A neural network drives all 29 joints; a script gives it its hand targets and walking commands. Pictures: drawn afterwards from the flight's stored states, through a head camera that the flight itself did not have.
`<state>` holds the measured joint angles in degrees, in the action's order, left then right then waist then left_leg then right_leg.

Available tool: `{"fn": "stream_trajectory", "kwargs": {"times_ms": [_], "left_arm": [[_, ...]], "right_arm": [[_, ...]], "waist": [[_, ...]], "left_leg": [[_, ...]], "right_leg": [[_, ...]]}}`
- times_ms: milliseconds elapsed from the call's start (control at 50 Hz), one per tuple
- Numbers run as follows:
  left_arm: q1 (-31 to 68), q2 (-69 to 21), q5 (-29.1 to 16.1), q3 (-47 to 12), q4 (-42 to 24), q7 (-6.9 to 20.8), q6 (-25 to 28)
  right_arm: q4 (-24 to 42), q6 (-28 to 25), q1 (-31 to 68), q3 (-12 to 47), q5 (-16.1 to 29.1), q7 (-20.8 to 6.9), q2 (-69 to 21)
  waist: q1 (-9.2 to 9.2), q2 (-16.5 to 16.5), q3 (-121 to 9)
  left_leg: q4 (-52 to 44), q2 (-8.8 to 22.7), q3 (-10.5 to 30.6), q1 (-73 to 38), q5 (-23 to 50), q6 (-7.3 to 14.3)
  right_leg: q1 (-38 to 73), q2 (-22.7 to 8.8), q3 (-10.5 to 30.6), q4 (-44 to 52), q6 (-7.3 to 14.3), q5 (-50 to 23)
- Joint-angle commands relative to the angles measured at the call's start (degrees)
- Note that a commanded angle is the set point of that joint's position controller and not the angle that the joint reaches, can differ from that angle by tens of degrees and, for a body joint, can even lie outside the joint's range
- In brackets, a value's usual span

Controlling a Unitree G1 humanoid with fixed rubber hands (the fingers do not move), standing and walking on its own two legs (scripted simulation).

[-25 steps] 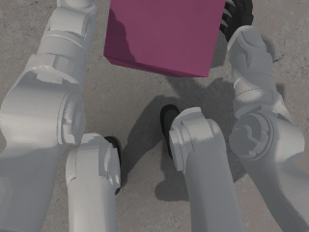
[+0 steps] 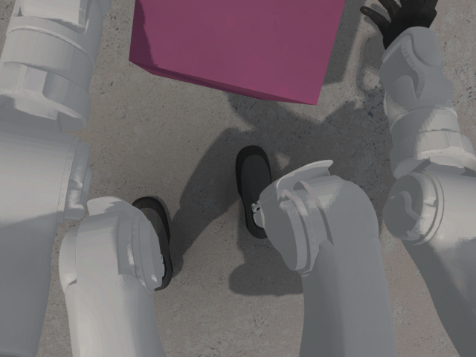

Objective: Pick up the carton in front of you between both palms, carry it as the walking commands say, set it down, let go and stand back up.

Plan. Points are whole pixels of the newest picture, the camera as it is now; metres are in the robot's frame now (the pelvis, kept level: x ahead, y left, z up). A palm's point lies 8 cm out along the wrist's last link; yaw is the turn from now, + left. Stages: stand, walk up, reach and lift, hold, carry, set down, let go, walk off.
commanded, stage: set down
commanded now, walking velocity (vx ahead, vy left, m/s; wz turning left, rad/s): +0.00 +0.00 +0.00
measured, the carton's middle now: (230, 13) +0.52 -0.09 -0.25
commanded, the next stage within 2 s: let go in 0.96 s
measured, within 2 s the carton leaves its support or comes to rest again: neither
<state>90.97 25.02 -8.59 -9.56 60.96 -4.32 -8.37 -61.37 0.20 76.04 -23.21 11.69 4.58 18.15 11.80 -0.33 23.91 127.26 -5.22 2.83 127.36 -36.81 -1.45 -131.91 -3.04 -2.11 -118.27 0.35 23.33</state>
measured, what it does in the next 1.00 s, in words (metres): rises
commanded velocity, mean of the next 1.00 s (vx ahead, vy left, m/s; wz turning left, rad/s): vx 0.00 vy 0.00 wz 0.00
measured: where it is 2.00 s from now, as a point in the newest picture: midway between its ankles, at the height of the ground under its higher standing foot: (207, 232)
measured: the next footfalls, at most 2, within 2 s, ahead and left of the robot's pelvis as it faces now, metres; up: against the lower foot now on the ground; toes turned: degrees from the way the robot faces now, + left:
none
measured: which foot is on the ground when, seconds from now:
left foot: down 0.00-1.00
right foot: down 0.00-1.00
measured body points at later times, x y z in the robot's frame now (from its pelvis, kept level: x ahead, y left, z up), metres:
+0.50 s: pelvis +0.01 +0.00 +0.10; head +0.34 -0.03 +0.41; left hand +0.62 +0.05 -0.01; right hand +0.46 -0.31 -0.01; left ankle +0.09 +0.11 -0.34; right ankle +0.16 -0.12 -0.34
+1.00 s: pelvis +0.05 -0.01 +0.24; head +0.34 -0.02 +0.58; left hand +0.62 +0.06 +0.14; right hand +0.46 -0.31 +0.15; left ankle +0.09 +0.12 -0.34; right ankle +0.16 -0.12 -0.34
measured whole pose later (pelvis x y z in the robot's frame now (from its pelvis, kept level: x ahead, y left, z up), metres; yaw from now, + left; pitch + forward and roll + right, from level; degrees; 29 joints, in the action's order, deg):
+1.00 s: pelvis +0.05 -0.01 +0.24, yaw -1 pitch +44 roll +1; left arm 68.4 18.5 3.5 6.4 55.7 -0.5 -13.3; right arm -38.8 10.4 50.1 -23.7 4.2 3.1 6.1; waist 13.1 2.4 -5.4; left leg 75.8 -3.6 2.7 92.5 -27.8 -0.8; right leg -97.7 1.0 1.1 -70.2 -0.2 17.0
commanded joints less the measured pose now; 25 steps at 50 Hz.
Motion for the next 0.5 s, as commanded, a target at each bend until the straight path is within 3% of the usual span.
{"fn": "stream_trajectory", "kwargs": {"times_ms": [0,20,40,60,80,100,120,160,220,240,280,300,320,340,360,380,400,420,440,460,480], "left_arm": [[16.5,2.4,1.2,3.5,-15.7,-1.1,-2.1],[18.2,3.6,0.6,3.8,-19.4,-1.2,-2.5],[15.4,2.3,1.3,3.9,-12.9,-0.7,-3.4],[15.3,4.1,2.5,6.7,-9.4,0.2,-3.7],[14.7,5.3,3.2,7.6,-9.8,0.5,-3.4],[12.8,5.2,3.4,9.8,-7.3,0.7,-3.6],[12.3,6.2,3.9,10.7,-7.8,1.0,-3.3],[10.2,7.3,4.5,12.3,-4.5,1.7,-3.3],[8.6,5.4,5.4,12.0,-1.4,2.3,-3.1],[6.3,5.3,6.7,13.2,2.3,2.6,-2.8],[4.9,2.8,6.4,12.3,-0.4,3.2,-2.0],[4.0,3.2,7.0,12.5,1.7,3.3,-2.1],[5.7,3.4,7.1,12.8,-0.5,3.3,-1.9],[3.2,1.3,7.3,12.0,1.8,3.3,-2.0],[4.1,1.2,7.8,13.0,0.6,3.1,-2.2],[3.9,2.3,7.2,12.8,-3.2,2.7,-2.3],[5.5,1.5,7.2,12.4,-6.2,2.1,-2.5],[6.3,1.4,6.5,11.2,-7.6,1.9,-3.0],[8.0,1.9,7.3,11.4,-13.0,1.2,-3.6],[8.4,4.0,7.4,12.5,-13.7,1.0,-4.4],[9.7,3.3,7.4,10.5,-15.8,0.8,-5.6]], "right_arm": [[17.1,3.3,7.8,3.6,3.0,3.3,7.1],[20.8,3.8,7.5,3.8,3.0,3.8,6.8],[16.4,5.5,6.1,3.5,1.5,4.3,4.4],[13.8,6.3,4.3,3.9,1.1,4.8,3.3],[15.9,6.6,7.2,4.1,1.0,4.9,0.7],[17.2,7.2,8.1,5.5,0.2,5.2,-0.2],[19.1,7.3,7.2,3.9,-1.3,5.8,-1.2],[18.6,7.9,5.8,4.0,-3.3,6.3,-0.7],[18.4,7.4,3.8,0.4,-5.9,5.8,-0.6],[16.7,7.7,2.4,2.8,-5.2,5.5,-2.9],[18.6,7.0,0.1,1.5,-6.3,4.5,-3.3],[19.0,6.8,-1.1,1.7,-5.9,4.1,-3.4],[17.2,7.0,-2.0,1.4,-6.0,3.5,-3.5],[19.1,7.0,-2.4,1.3,-6.0,2.9,-4.7],[18.4,7.3,-1.7,2.5,-4.6,2.3,-4.2],[21.7,7.1,-3.0,1.7,-4.8,2.1,-4.0],[22.8,7.4,-2.7,1.6,-4.5,2.0,-1.6],[24.5,7.8,-1.3,2.3,-3.6,1.7,-2.2],[26.6,8.2,-2.9,-0.6,-4.4,1.5,1.0],[29.1,9.1,-2.2,0.3,-3.2,1.5,1.1],[29.0,9.8,-3.2,-0.9,-3.3,1.4,2.5]], "waist": [[5.66,12.2,-94.9],[5.47,13.0,-95.7],[6.85,11.0,-87.7],[5.27,9.8,-79.1],[4.49,8.2,-77.6],[3.55,6.5,-77.3],[3.98,3.3,-79.2],[3.12,2.4,-77.6],[4.32,6.3,-73.2],[4.05,5.6,-70.6],[4.85,4.5,-72.4],[5.42,5.7,-73.0],[4.73,5.7,-73.6],[6.37,5.9,-72.7],[3.84,7.5,-74.3],[5.40,7.7,-78.8],[4.37,10.7,-82.5],[4.48,9.5,-84.0],[5.89,12.9,-89.5],[4.83,12.7,-90.0],[6.17,15.6,-93.8]], "left_leg": [[-14.9,1.0,-5.5,-33.9,12.7,0.4],[-16.1,0.8,-5.4,-34.3,11.2,0.8],[-17.5,0.4,-6.0,-27.7,5.7,1.2],[-18.3,0.4,-6.8,-20.7,0.1,1.6],[-19.0,0.7,-6.0,-19.2,-0.6,2.1],[-18.3,0.7,-6.6,-16.0,-1.9,2.2],[-19.6,0.3,-5.7,-15.0,-2.1,2.5],[-19.7,0.4,-6.5,-10.8,-1.0,2.0],[-25.2,-0.1,-5.1,-14.1,-2.0,2.4],[-25.5,-0.2,-5.9,-13.5,-1.3,2.6],[-27.7,-0.6,-5.1,-14.5,1.0,2.5],[-29.6,-0.7,-5.0,-17.5,1.2,2.6],[-29.7,-0.7,-5.0,-17.0,2.7,2.1],[-30.3,-0.6,-4.7,-18.6,4.3,2.3],[-32.1,-0.7,-5.2,-22.2,4.5,2.3],[-33.1,-1.1,-4.9,-25.7,5.4,1.9],[-33.4,-1.2,-5.7,-29.6,6.3,1.2],[-34.7,-1.1,-4.6,-31.9,6.8,1.4],[-35.9,-1.3,-4.5,-37.4,9.6,0.9],[-36.8,-1.2,-4.9,-40.3,10.1,1.1],[-38.0,-1.2,-4.7,-44.7,9.9,0.7]], "right_leg": [[62.1,3.7,-2.3,8.7,-2.8,-27.3],[63.4,3.8,-2.3,9.1,-3.0,-26.6],[62.4,4.5,-2.0,12.1,-3.0,-21.2],[62.6,4.8,-0.2,14.2,-2.5,-14.0],[60.5,4.9,0.0,15.1,-3.1,-11.3],[63.7,4.5,0.6,16.6,-3.3,-10.4],[65.8,4.9,0.5,17.4,-3.8,-10.2],[66.6,4.5,2.2,18.6,-3.3,-11.9],[59.0,4.8,-0.8,19.6,-3.6,-12.1],[57.8,4.8,-0.4,20.5,-3.4,-12.1],[58.5,4.8,-1.3,20.6,-4.0,-14.6],[56.4,4.8,-2.1,21.5,-4.3,-15.2],[55.6,4.7,-2.0,21.5,-4.2,-16.9],[54.4,5.1,-2.1,22.2,-4.2,-18.4],[54.8,5.1,-2.3,23.7,-4.2,-17.5],[56.2,5.2,-3.4,23.8,-4.3,-18.7],[57.0,5.1,-2.9,24.8,-4.0,-19.7],[56.9,5.4,-3.7,25.2,-4.0,-19.3],[58.2,5.2,-4.5,25.5,-3.6,-21.9],[56.7,5.2,-4.9,26.9,-3.8,-21.2],[57.5,5.5,-5.5,28.1,-3.6,-21.1]]}}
